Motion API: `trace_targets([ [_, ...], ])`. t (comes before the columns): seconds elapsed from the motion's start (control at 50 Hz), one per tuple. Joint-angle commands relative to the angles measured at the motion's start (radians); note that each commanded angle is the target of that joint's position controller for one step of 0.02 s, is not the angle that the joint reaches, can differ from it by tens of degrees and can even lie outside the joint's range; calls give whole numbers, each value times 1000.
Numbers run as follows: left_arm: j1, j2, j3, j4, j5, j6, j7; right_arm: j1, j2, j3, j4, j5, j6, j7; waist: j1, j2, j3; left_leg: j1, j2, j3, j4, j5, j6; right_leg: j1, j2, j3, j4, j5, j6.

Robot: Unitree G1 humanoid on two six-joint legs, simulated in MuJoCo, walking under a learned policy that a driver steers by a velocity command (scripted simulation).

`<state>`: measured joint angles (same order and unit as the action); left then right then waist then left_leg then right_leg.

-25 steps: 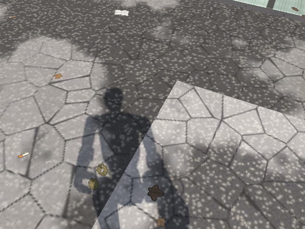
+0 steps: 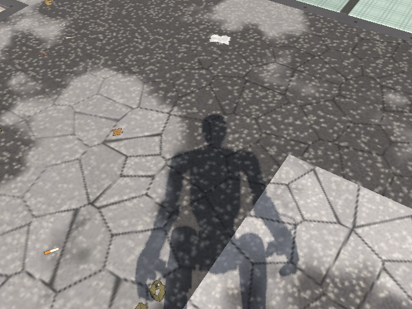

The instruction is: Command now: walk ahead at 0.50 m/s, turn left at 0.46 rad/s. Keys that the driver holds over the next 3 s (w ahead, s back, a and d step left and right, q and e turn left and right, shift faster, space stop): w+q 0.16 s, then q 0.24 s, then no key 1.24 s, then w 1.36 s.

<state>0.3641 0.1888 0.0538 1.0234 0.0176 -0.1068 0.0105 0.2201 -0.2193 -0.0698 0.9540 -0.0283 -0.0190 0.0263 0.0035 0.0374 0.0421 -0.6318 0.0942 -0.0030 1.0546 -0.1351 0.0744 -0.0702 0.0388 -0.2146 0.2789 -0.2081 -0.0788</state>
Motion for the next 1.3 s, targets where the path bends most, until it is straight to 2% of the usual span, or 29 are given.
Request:
trace_targets([
  [0.02, 16, 85, 8, -40, 0, -18, 5, -53, 0, 7, -70, 2, -1, 13, -11, -95, 59, -47, 10, 21, -125, 112, -11, -43, -264, 97, -154, 286, -56],
  [0.1, 79, 111, 11, -22, 0, -15, 17, -187, 7, 21, -124, 0, -3, 23, 24, -98, 73, -9, -14, 101, -328, 151, 6, 44, -286, 29, -136, 396, -50],
  [0.16, 113, 127, 15, -7, 4, 0, 25, -226, -8, 18, -152, -5, -5, 27, 26, -103, 74, 11, -43, 138, -398, 66, 43, 151, -313, -12, -69, 554, -48],
  [0.2, 89, 150, 22, -12, 6, 12, 34, -163, -20, 10, -138, -13, -7, 21, -10, -127, 40, 110, -111, 184, -420, -21, 76, 179, -310, -52, 87, 913, -34],
  [0.22, 76, 165, 27, -17, 5, 21, 38, -82, -32, 3, -115, -15, -12, 16, -41, -138, -4, 190, -151, 195, -438, -51, 95, 181, -305, -60, 217, 1024, -28],
  [0.24, 67, 178, 32, -26, 1, 30, 37, 22, -54, -9, -84, -19, -23, 11, -77, -138, -69, 313, -181, 182, -494, -31, 117, 150, -300, -59, 394, 995, -17],
  [0.26, 46, 185, 34, -40, -11, 33, 31, 137, -98, -28, -53, -31, -37, 0, -143, -92, -142, 509, -161, 122, -609, 115, 152, 29, -272, -69, 645, 764, 23],
  [0.28, 68, 103, 19, -85, -8, 32, 24, 157, -206, -52, -52, -30, -45, -11, -98, 71, -231, 759, 114, -170, -531, 541, 209, -252, -174, -55, 954, -105, 62],
  [0.3, 107, 105, 21, -142, -32, 40, 19, 166, -293, -74, -86, -1, -28, -15, -78, 163, -383, 952, 317, -591, -586, 835, 412, -510, -1, 105, 1237, -452, 103],
  [0.32, 11, 135, 23, -149, -18, 41, 18, 147, -260, -67, -94, 21, -12, -26, -85, -16, -318, 867, 278, -444, -623, 849, 373, -566, -78, 216, 1216, -330, 99],
  [0.34, -42, 115, 16, -169, -22, 34, 18, 74, -208, -54, -103, 29, -8, -32, -67, -12, -194, 732, 236, -349, -655, 806, 336, -578, -101, 217, 1156, -246, 98],
  [0.36, -48, 117, 19, -159, -10, 36, 20, 19, -158, -40, -109, 31, -6, -34, -26, -68, -108, 616, 170, -281, -692, 746, 277, -550, -127, 224, 1068, -204, 102],
  [0.38, -45, 125, 23, -165, 12, 52, 19, -5, -133, -33, -116, 40, -5, -40, 0, -61, -80, 536, 123, -238, -710, 713, 247, -511, -138, 231, 1008, -189, 110],
  [0.4, -20, 119, 24, -162, 23, 73, 17, -17, -119, -25, -121, 38, -6, -40, 20, -49, -88, 486, 97, -208, -719, 711, 226, -462, -138, 233, 969, -178, 118],
  [0.44, 10, 99, 20, -160, 17, 103, 14, 0, -139, -25, -123, 24, -19, -35, 39, -45, -122, 463, 75, -175, -718, 780, 209, -428, -122, 222, 917, -152, 126],
  [0.48, -7, 97, 19, -167, 12, 114, 13, 22, -154, -26, -123, 17, -25, -33, 34, -21, -140, 462, 62, -156, -725, 781, 187, -434, -120, 218, 865, -105, 125],
  [0.56, -100, 126, 23, -194, 10, 132, 14, 64, -146, -16, -118, 16, -14, -38, 0, 29, -127, 500, 57, -173, -754, 615, 136, -484, -125, 229, 771, -40, 121],
  [0.66, -165, 127, 20, -205, 4, 144, 18, 88, -138, -4, -110, 6, -4, -46, -25, 38, -83, 543, 86, -225, -787, 398, 137, -482, -119, 249, 630, -54, 113],
  [0.76, -155, 106, 7, -188, -9, 139, 29, 75, -124, 13, -95, -4, 0, -49, -26, 51, -60, 501, 86, -227, -747, 407, 159, -314, -77, 229, 444, -148, 89],
  [0.82, -105, 90, -2, -162, -16, 130, 41, 49, -125, 21, -81, 6, 6, -55, 4, 40, -54, 485, 72, -240, -689, 408, 131, -166, -50, 206, 188, -90, 67],
  [0.84, -73, 89, -6, -147, -10, 119, 44, 42, -119, 25, -79, 14, 7, -58, 23, 14, -54, 438, 58, -242, -675, 347, 90, -60, -77, 233, 43, 73, 60],
  [0.86, -54, 132, -1, -138, 6, 105, 48, 66, -83, 37, -81, 19, 1, -57, 2, -50, -80, 388, 18, -225, -647, 232, 42, 39, -178, 338, 5, 205, 42],
  [0.88, -103, 200, 5, -149, 7, 98, 45, 149, -62, 37, -67, 28, 1, -54, -76, -170, -71, 344, -81, -144, -643, -19, 14, 53, -298, 447, 42, 480, -16],
  [0.9, -141, 150, -8, -146, -5, 96, 32, 143, -65, 38, -31, 23, 13, -59, -56, -176, -69, 446, -104, -119, -682, -115, 2, -53, -316, 434, 58, 499, -62],
  [0.92, -165, 117, -18, -145, -4, 92, 22, 121, -74, 38, -21, 17, 18, -61, -55, -167, -57, 502, -92, -135, -719, -64, -1, -93, -269, 406, 45, 394, -38],
  [0.96, -146, 123, -19, -125, -8, 91, 22, 59, -111, 28, -12, 19, 19, -56, -21, -147, -24, 519, -70, -154, -736, 57, 1, -102, -182, 349, 27, 222, 14],
  [0.98, -126, 125, -20, -109, -11, 90, 27, 56, -110, 28, -4, 19, 18, -52, -18, -138, -21, 520, -58, -159, -739, 87, 0, -92, -169, 339, 24, 205, 20],
  [1.06, -104, 118, -23, -71, -11, 90, 27, 66, -76, 40, 51, 22, 14, -59, -11, -65, -14, 498, -52, -157, -762, 75, -12, -49, -163, 332, 30, 195, 14],
  [1.3, -87, 97, -41, 13, -9, 91, 27, 72, -62, 58, 152, 23, 19, -67, -7, -42, 8, 497, -39, -150, -765, 52, -23, -65, -144, 333, 10, 130, 9],
])
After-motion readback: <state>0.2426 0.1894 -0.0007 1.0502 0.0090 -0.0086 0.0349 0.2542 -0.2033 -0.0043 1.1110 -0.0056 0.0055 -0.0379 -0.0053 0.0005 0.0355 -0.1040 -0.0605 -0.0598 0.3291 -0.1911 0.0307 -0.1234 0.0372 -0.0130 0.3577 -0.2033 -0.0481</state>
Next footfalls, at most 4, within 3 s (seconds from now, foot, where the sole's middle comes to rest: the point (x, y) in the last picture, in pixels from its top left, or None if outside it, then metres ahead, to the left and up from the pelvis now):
0.26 left None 0.28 0.11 -0.78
0.86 right None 0.35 -0.07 -0.78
2.00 left None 0.35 0.16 -0.78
2.48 right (185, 241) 0.73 0.13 -0.78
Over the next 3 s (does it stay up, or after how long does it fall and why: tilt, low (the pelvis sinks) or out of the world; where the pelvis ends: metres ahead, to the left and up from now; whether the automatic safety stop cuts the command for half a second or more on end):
stays up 0.83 0.24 -0.02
